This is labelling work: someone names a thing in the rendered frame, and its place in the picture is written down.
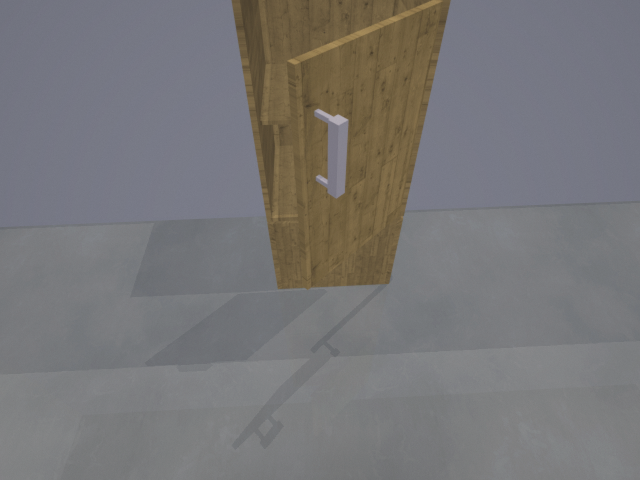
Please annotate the handle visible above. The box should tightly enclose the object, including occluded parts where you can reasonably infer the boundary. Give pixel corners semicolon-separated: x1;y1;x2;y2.
314;109;349;199

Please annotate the cupboard door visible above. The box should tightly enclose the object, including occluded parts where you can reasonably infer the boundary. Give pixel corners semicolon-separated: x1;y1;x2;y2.
287;0;443;290

